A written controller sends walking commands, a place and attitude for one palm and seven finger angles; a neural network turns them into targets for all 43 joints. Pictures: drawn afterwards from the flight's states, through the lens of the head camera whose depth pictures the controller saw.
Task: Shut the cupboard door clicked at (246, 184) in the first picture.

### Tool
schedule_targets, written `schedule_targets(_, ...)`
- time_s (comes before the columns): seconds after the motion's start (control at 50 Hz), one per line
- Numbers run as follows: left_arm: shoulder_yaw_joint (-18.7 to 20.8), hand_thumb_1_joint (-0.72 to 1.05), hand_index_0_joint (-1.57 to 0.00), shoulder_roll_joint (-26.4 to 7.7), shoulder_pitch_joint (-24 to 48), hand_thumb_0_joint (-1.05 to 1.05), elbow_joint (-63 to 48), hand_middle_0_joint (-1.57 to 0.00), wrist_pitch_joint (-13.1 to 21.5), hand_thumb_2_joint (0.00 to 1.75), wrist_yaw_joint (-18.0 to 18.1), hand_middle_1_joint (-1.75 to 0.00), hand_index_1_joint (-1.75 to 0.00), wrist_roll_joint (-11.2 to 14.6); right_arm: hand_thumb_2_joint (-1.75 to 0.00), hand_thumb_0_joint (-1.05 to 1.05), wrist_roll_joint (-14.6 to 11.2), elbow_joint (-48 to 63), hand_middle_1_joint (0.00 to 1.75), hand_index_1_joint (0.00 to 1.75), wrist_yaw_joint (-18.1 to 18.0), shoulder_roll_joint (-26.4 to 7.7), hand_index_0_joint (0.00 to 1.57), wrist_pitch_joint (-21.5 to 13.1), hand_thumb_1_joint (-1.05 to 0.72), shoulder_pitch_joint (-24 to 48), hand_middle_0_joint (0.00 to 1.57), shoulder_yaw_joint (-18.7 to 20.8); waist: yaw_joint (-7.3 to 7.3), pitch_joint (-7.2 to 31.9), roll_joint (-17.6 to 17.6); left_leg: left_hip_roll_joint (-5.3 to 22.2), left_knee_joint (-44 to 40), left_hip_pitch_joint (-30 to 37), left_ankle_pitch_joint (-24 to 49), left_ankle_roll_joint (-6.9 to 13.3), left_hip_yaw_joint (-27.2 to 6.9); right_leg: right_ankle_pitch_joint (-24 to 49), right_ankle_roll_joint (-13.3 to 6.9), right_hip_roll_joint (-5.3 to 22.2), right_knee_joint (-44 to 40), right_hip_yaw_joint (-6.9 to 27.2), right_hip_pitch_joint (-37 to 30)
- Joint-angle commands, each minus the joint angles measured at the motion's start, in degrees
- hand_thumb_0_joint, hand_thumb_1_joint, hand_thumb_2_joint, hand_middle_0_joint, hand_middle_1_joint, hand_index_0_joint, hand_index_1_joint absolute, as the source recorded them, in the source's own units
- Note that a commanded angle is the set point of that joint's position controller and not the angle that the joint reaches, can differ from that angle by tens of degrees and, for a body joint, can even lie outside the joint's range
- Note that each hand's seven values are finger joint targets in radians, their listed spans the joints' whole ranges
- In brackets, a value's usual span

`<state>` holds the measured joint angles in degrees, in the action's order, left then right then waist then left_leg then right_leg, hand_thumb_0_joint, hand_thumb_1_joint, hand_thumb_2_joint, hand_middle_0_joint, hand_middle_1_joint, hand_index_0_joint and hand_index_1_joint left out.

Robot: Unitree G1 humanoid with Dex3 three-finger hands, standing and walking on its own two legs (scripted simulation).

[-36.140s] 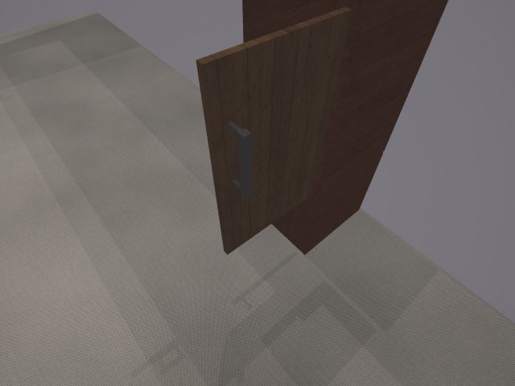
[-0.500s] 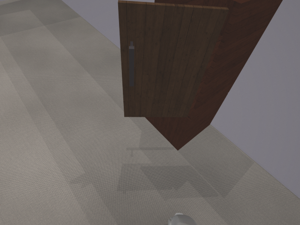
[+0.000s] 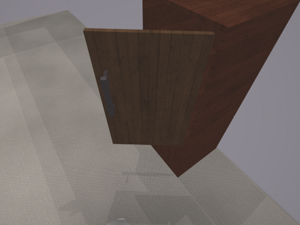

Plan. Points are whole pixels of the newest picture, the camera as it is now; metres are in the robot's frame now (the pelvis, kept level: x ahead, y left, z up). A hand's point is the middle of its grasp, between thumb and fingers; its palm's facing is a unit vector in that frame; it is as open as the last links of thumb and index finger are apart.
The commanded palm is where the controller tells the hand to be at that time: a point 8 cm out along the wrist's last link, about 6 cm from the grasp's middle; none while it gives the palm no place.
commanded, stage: come to a stop and stand still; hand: left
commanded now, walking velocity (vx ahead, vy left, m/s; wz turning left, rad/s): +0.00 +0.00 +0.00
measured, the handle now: (109, 94) +0.52 +0.18 +0.03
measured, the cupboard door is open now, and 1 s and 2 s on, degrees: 53 53 53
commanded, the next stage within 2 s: look again from close up in 1.44 s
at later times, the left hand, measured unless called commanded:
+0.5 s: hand out of the picture +0.06 +0.17 -0.17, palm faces +0.00 -0.96 -0.28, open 7.3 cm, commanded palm none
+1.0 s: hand out of the picture +0.05 +0.25 -0.18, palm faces -0.03 -0.98 -0.21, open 7.3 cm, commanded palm none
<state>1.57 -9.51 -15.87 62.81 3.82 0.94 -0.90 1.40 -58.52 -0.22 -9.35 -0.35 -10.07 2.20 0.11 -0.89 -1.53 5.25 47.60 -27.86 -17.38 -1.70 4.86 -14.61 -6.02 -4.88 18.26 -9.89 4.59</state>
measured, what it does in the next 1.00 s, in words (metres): steps on the spot: left foot, then left foot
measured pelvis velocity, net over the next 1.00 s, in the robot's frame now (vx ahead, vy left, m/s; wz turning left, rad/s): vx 0.00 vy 0.07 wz -0.06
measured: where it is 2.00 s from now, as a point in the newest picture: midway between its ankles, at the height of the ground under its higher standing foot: outside the picture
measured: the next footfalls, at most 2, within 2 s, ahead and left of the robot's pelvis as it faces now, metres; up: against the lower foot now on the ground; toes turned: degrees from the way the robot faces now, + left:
left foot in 0.12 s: +0.14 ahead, +0.10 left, +0.00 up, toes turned +5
left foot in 0.72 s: +0.06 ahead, +0.13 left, +0.00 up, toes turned +0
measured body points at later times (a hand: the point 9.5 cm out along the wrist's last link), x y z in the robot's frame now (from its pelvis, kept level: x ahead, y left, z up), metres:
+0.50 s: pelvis +0.04 -0.02 -0.01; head +0.08 -0.04 +0.44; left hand +0.06 +0.22 -0.15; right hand +0.09 -0.26 -0.17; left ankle +0.05 +0.11 -0.71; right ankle -0.03 -0.08 -0.74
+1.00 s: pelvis +0.00 +0.07 -0.01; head +0.00 +0.07 +0.44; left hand +0.05 +0.30 -0.17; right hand +0.04 -0.17 -0.16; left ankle +0.02 +0.13 -0.74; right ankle -0.03 -0.07 -0.74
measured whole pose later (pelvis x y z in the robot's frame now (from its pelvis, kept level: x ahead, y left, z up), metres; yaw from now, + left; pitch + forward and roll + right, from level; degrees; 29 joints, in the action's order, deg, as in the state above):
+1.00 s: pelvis +0.00 +0.07 -0.01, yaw -3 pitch -2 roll -1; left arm -0.2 -10.4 -14.8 56.6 -0.5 2.5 -1.0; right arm 0.8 -56.0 -1.9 -9.9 -0.4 -14.3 0.3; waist -0.5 -2.3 -0.2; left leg -2.0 34.5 -14.8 -17.7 5.2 5.0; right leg -22.6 -1.4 0.6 34.4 0.1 11.8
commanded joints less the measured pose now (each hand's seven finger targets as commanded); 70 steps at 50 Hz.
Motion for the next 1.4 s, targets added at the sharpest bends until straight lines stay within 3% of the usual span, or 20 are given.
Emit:
schedule_targets(0.0, 0.66, 0.90, -0.20, -5.38, -5.16, 0.00, 0.02, -0.20, 0.50, 0.90, 0.26, -0.30, -0.30, -0.19, -0.90, 0.00, -0.09, 2.16, 0.30, 0.30, 0.13, -1.96, 0.20, -0.82, -0.90, -0.42, 0.20, 0.01, 0.06, -2.40, 4.62, -0.63, -7.53, 0.14, -0.04, 1.11, 0.00, 37.31, -5.52, 19.16, -2.79, 12.75, -3.72)
schedule_targets(0.06, 0.01, 0.90, -0.20, -4.63, -4.77, 0.00, 0.67, -0.20, 0.02, 0.90, 1.08, -0.30, -0.30, 0.42, -0.90, 0.00, -0.36, -0.14, 0.30, 0.30, -1.10, -1.97, 0.20, -1.00, -0.90, -3.78, 0.20, -1.01, 1.88, 0.12, 1.17, -3.54, -17.78, 11.68, 12.35, 1.61, -0.33, 52.50, 0.32, 15.74, 6.04, 9.88, -2.85)
schedule_targets(0.08, -0.15, 0.90, -0.20, -4.40, -5.43, 0.00, 0.82, -0.20, -0.36, 0.90, 1.59, -0.30, -0.30, 0.62, -0.90, 0.00, -0.21, -1.10, 0.30, 0.30, -1.53, -3.60, 0.20, -1.42, -0.90, -6.96, 0.20, -0.92, 2.71, 3.06, 1.26, -1.50, -19.15, 19.85, 31.79, 3.46, -2.07, 51.97, 3.99, 13.85, 11.33, 9.05, 0.25)
schedule_targets(0.14, -0.94, 0.90, -0.20, -1.70, -7.44, 0.00, -0.22, -0.20, -2.25, 0.90, 3.16, -0.30, -0.30, 0.62, -0.90, 0.00, -1.30, -1.78, 0.30, 0.30, -3.02, -8.23, 0.20, -0.36, -0.90, -9.02, 0.20, -0.23, 2.07, 2.48, -4.73, 12.33, -15.94, 28.26, 65.83, 12.48, -11.26, 8.15, 8.89, 8.81, 15.01, 7.74, 10.39)
schedule_targets(0.18, -0.67, 0.90, -0.20, -2.40, -7.14, 0.00, -0.51, -0.20, -4.11, 0.90, 2.82, -0.30, -0.30, 0.51, -0.90, 0.00, -1.54, -0.51, 0.30, 0.30, -3.35, -8.31, 0.20, 0.43, -0.90, -3.23, 0.20, -0.48, -0.05, -1.05, -7.44, 12.24, -22.43, 21.84, 58.37, 12.38, -13.03, -9.54, 7.14, 8.59, 13.35, 8.90, 9.13)
schedule_targets(0.28, 0.60, 0.90, -0.20, -4.22, -7.91, 0.00, -2.38, -0.20, -5.39, 0.90, 2.24, -0.30, -0.30, 0.05, -0.90, 0.00, -1.17, 1.50, 0.30, 0.30, -3.16, -9.84, 0.20, 1.68, -0.90, -0.71, 0.20, 0.99, -1.03, 5.04, -4.58, 10.09, -21.87, 22.76, 46.35, 10.36, -12.47, -1.53, 5.57, 8.38, 12.03, 10.38, 7.65)
schedule_targets(0.34, 1.16, 0.90, -0.20, -6.05, -7.21, 0.00, -4.17, -0.20, -5.12, 0.90, 2.51, -0.30, -0.30, -0.64, -0.90, 0.00, -1.30, 2.83, 0.30, 0.30, -2.80, -8.22, 0.20, 2.39, -0.90, -0.31, 0.20, 1.78, -0.83, 8.30, 5.81, 4.30, -15.29, 18.21, 31.02, 6.46, -8.09, 24.11, 4.27, 12.54, 6.84, 15.86, 2.92)
schedule_targets(0.4, 1.57, 0.90, -0.20, -7.35, -7.08, 0.00, -4.28, -0.20, -4.51, 0.90, 3.00, -0.30, -0.30, -0.86, -0.90, 0.00, -0.90, 2.95, 0.30, 0.30, -2.18, -5.06, 0.20, 3.66, -0.90, 1.89, 0.20, 1.37, -2.18, 3.76, 13.33, -5.65, 0.06, 3.33, -11.86, 1.37, -3.33, 61.72, 1.11, 23.28, 6.21, 21.42, -3.93)
schedule_targets(0.48, 1.36, 0.90, -0.20, -8.06, -2.86, 0.00, -5.79, -0.20, -4.35, 0.90, 2.78, -0.30, -0.30, -0.52, -0.90, 0.00, -1.07, 1.28, 0.30, 0.30, -1.95, -4.10, 0.20, 3.95, -0.90, 1.08, 0.20, 1.02, -0.47, -0.27, 7.79, -4.63, 6.78, 1.00, -10.15, 0.23, -4.60, 56.50, -1.18, 19.90, 6.29, 16.57, -3.49)
schedule_targets(0.62, 1.09, 0.90, -0.20, -9.32, -3.17, 0.00, -4.31, -0.20, -3.49, 0.90, 2.36, -0.30, -0.30, -0.04, -0.90, 0.00, -1.29, -0.46, 0.30, 0.30, -1.87, -4.03, 0.20, 2.55, -0.90, -1.16, 0.20, -0.24, -1.04, 0.74, 9.35, -3.78, -13.34, 9.08, -4.64, -0.26, -2.81, 51.38, -1.39, 17.48, 7.45, 16.63, -6.09)
schedule_targets(0.68, 0.79, 0.90, -0.20, -8.14, -1.06, 0.00, -4.30, -0.20, -3.50, 0.90, 2.18, -0.30, -0.30, 1.05, -0.90, 0.00, -0.97, -2.89, 0.30, 0.30, -2.16, -5.78, 0.20, 1.18, -0.90, -6.06, 0.20, -0.33, 0.59, 3.11, 5.69, -0.61, -24.21, 22.05, 22.67, 1.48, -5.33, 42.00, 3.90, 13.55, 10.37, 14.44, -0.36)
schedule_targets(0.7, 1.09, 0.90, -0.20, -8.85, -5.28, 0.00, -5.35, -0.20, -0.84, 0.90, 4.77, -0.30, -0.30, 0.38, -0.90, 0.00, -0.87, 2.36, 0.30, 0.30, -2.05, -8.90, 0.20, -0.12, -0.90, -4.26, 0.20, 0.81, 0.50, 4.12, -0.32, -0.31, -8.22, 20.28, 23.57, 1.55, -0.44, 62.61, 8.87, 14.01, 10.88, 16.59, 4.10)
schedule_targets(0.72, 1.91, 0.90, -0.20, -11.19, -5.36, 0.00, -8.05, -0.20, -0.77, 0.90, 4.22, -0.30, -0.30, -0.35, -0.90, 0.00, -0.79, 4.36, 0.30, 0.30, -1.64, -4.64, 0.20, 0.06, -0.90, -5.86, 0.20, -0.05, 0.20, 4.12, 6.57, -3.18, -6.16, 7.95, -1.35, 3.14, -1.97, 69.51, 7.48, 17.49, 11.57, 19.67, -4.48)
schedule_targets(0.74, 1.93, 0.90, -0.20, -11.01, -5.81, 0.00, -7.89, -0.20, -0.75, 0.90, 3.95, -0.30, -0.30, -0.96, -0.90, 0.00, -0.36, 4.54, 0.30, 0.30, -1.72, -4.51, 0.20, -0.09, -0.90, -4.21, 0.20, -0.12, -0.74, 3.61, 2.33, -3.87, -6.39, 6.12, -6.10, 3.53, -2.31, 75.55, 5.08, 20.48, 11.75, 21.43, -5.82)
schedule_targets(0.78, 0.93, 0.90, -0.20, -9.87, -3.79, 0.00, -8.80, -0.20, -0.74, 0.90, 3.33, -0.30, -0.30, -0.71, -0.90, 0.00, -1.04, 5.02, 0.30, 0.30, -1.56, -3.68, 0.20, -0.09, -0.90, -5.80, 0.20, -0.18, 1.40, 3.26, 3.73, -3.35, -10.77, 9.93, -4.92, 3.27, -2.52, 60.59, -0.90, 17.89, 12.45, 16.87, -0.93)
schedule_targets(0.84, 0.51, 0.90, -0.20, -7.89, -1.28, 0.00, -10.59, -0.20, -1.94, 0.90, 2.97, -0.30, -0.30, 0.11, -0.90, 0.00, -0.44, 3.68, 0.30, 0.30, -1.37, -7.89, 0.20, -1.51, -0.90, -10.79, 0.20, 0.27, 1.62, 4.14, -7.48, 3.57, -18.72, 18.44, 29.27, 6.67, -10.85, 20.66, 2.55, 9.05, 17.43, 11.11, 6.45)
schedule_targets(0.88, -0.21, 0.90, -0.20, -5.99, -2.30, 0.00, -9.26, -0.20, -3.40, 0.90, 2.71, -0.30, -0.30, 0.22, -0.90, 0.00, -0.47, 4.74, 0.30, 0.30, -1.86, -8.33, 0.20, -1.20, -0.90, -6.86, 0.20, -0.36, -0.83, -1.46, -13.99, 7.46, -25.54, 14.67, 30.48, 10.39, -16.40, -11.28, 4.54, 5.02, 18.22, 8.73, 9.25)
schedule_targets(0.96, -0.31, 0.90, -0.20, -6.04, -2.84, 0.00, -8.03, -0.20, -4.24, 0.90, 1.27, -0.30, -0.30, -0.57, -0.90, 0.00, -0.27, 6.84, 0.30, 0.30, -1.55, -9.09, 0.20, -0.88, -0.90, -2.89, 0.20, -0.28, -2.02, -7.93, -1.35, 4.71, -30.99, 3.88, -3.77, 9.27, -16.41, -7.00, 3.50, 6.19, 13.55, 10.56, 8.15)
schedule_targets(1.02, -0.25, 0.90, -0.20, -6.77, -2.26, 0.00, -8.20, -0.20, -4.44, 0.90, 0.83, -0.30, -0.30, -0.55, -0.90, 0.00, -0.19, 6.97, 0.30, 0.30, -1.25, -10.38, 0.20, -0.80, -0.90, -3.45, 0.20, 0.20, -1.13, -5.76, -1.16, 4.04, -35.66, 4.81, -17.90, 7.95, -18.19, -8.20, 3.41, 6.15, 13.23, 11.02, 9.18)
schedule_targets(1.38, -0.55, 0.90, -0.20, -7.79, -7.55, 0.00, -2.89, -0.20, -3.65, 0.90, 0.70, -0.30, -0.30, -0.84, -0.90, 0.00, -0.68, 2.94, 0.30, 0.30, -0.80, -12.41, 0.20, -0.44, -0.90, -1.64, 0.20, 0.72, -1.33, -3.58, 1.74, 2.20, -37.47, 10.78, -15.20, 5.86, -15.51, -7.07, 3.03, 6.88, 7.11, 14.63, 11.27)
